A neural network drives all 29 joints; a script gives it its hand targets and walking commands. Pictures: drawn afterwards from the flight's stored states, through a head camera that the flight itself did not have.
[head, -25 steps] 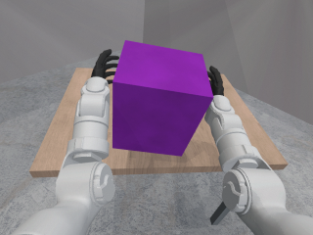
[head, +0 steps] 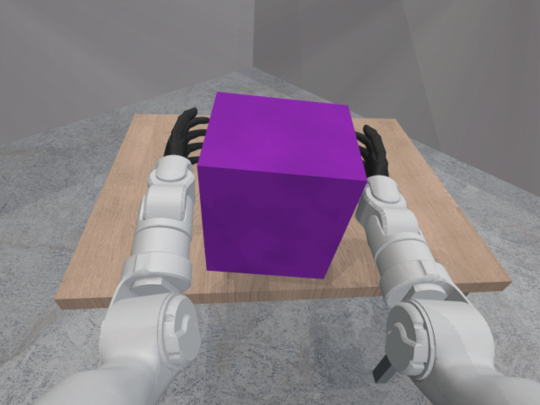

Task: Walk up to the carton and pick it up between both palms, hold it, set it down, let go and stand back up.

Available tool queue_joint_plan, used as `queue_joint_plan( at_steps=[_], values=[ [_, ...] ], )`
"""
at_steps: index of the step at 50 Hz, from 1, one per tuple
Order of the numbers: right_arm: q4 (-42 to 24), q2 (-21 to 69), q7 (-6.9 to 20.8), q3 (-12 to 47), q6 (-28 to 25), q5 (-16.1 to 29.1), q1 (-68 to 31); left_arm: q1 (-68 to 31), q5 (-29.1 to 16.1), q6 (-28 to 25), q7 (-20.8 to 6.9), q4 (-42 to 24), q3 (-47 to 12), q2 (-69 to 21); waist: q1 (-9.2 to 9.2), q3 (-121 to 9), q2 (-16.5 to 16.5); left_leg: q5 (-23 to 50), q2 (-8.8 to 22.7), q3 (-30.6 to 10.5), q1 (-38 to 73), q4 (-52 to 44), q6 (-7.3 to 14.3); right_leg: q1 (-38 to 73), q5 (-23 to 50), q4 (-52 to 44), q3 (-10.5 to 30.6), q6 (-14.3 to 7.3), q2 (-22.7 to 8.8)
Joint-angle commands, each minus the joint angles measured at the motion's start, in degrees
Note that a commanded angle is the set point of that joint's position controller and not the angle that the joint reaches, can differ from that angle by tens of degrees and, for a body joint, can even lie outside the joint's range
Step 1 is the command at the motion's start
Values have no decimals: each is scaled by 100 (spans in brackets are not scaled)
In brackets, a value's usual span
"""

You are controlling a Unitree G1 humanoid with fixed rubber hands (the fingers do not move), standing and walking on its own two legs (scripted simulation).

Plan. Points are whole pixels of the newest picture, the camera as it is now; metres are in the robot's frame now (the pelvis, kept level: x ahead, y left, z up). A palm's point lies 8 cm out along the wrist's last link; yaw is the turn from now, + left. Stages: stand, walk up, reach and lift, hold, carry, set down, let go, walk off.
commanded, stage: set down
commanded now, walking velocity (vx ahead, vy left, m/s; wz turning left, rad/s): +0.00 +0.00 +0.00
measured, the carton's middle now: (273, 191) +0.41 +0.01 +0.13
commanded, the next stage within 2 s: none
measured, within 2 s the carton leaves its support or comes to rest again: rests again in 1.10 s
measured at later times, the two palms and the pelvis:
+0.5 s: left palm (189, 177) +0.41 +0.15 +0.15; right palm (373, 193) +0.40 -0.15 +0.14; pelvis +0.00 +0.00 +0.00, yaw -1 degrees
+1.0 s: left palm (188, 191) +0.41 +0.15 +0.12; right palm (366, 205) +0.40 -0.14 +0.11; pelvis +0.00 +0.00 +0.00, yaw -2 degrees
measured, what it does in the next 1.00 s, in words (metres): stands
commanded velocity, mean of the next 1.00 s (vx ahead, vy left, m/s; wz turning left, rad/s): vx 0.00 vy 0.00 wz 0.00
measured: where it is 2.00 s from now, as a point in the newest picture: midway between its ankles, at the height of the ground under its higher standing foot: outside the picture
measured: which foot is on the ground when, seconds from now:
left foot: down 0.00-1.00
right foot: down 0.00-1.00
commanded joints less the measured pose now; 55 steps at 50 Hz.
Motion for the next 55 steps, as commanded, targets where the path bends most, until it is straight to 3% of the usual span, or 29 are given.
queue_joint_plan(
  at_steps=[1, 2, 3, 5, 10, 12, 13, 14, 20, 32, 45, 55],
  values=[
    [-1393, 2797, 835, 1623, -540, 20, -4542, -3714, -598, -403, -844, -400, -1933, -3250, -81, -2977, 534, 1976, -345, 716, 1177, 61, -253, 554, 2106, 129, -595, 265, 281],
    [-1407, 2813, 853, 1610, -558, -22, -4519, -3591, -580, -414, -847, -252, -1861, -3278, -86, -2966, 478, 1934, -337, 720, 1173, 64, -244, 542, 2112, 119, -608, 274, 288],
    [-1418, 2844, 875, 1651, -573, -56, -4535, -3564, -551, -438, -846, -182, -1787, -3257, 27, -2908, 428, 1928, -331, 712, 1104, 41, -212, 599, 2149, 138, -595, 288, 276],
    [-1352, 2742, 881, 1500, -582, -193, -4447, -3349, -408, -392, -871, 14, -1657, -3202, -5, -2627, 442, 1749, -322, 767, 989, -44, -198, 607, 2010, 133, -621, 306, 278],
    [-1151, 2703, 954, 1216, -667, -347, -4234, -3457, -397, -476, -839, -172, -1738, -3198, -59, -2681, 645, 1894, -287, 795, 1111, 1, -294, 379, 1861, 68, -631, 211, 280],
    [-1127, 2729, 1002, 1201, -705, -375, -4190, -3511, -376, -553, -828, -205, -1665, -3170, 1, -2755, 706, 1921, -287, 825, 1076, -7, -286, 412, 1849, 78, -622, 205, 267],
    [-1159, 2600, 1037, 1172, -815, -388, -4296, -3474, -447, -593, -761, -270, -1884, -3379, -37, -3265, 819, 2464, -270, 776, 1462, 180, -487, 157, 2031, 154, -749, 188, 339],
    [-1091, 2590, 1048, 1187, -850, -405, -4191, -3460, -432, -636, -716, -293, -1912, -3385, -25, -3235, 843, 2634, -265, 775, 1612, 258, -508, 61, 1961, 96, -747, 168, 353],
    [-993, 2676, 1083, 996, -862, -689, -4050, -3240, -254, -697, -736, 88, -1520, -3173, 91, -2871, 562, 2062, -297, 864, 1012, 61, -308, 321, 2099, 120, -660, 266, 255],
    [-975, 2874, 1252, 614, -1020, -1286, -3874, -3298, -48, -999, -723, 364, -1083, -3014, 228, -3008, 396, 1622, -268, 1008, 626, -143, -156, 490, 2131, 185, -620, 323, 178],
    [-868, 2888, 1304, 531, -1283, -1482, -3448, -2995, -8, -1169, -688, 233, -1232, -3186, 202, -3172, 564, 2376, -199, 1025, 975, 80, -290, 227, 2303, 210, -730, 254, 233],
    [-935, 2905, 1331, 526, -1455, -1602, -3307, -2838, 43, -1324, -677, 263, -1236, -3238, 265, -3184, 549, 2328, -182, 1057, 847, 51, -263, 255, 2277, 202, -732, 238, 205]
  ],
)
